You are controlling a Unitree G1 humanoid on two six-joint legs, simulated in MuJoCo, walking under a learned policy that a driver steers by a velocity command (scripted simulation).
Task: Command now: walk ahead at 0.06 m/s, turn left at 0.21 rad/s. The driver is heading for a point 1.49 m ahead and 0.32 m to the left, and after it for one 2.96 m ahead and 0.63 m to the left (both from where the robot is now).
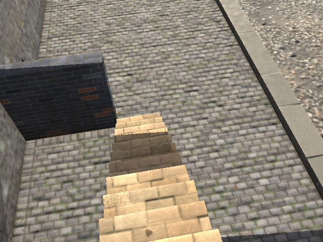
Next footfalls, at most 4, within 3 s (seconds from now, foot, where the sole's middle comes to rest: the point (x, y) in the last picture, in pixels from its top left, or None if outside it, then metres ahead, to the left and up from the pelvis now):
0.36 left None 0.22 0.27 -0.96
0.78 right None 0.28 0.04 -0.96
1.52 right None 0.38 0.00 -0.96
1.88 left None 0.57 0.12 -1.15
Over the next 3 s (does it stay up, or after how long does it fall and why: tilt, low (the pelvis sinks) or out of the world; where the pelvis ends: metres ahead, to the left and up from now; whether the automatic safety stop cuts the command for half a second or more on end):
stays up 0.89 0.23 -0.76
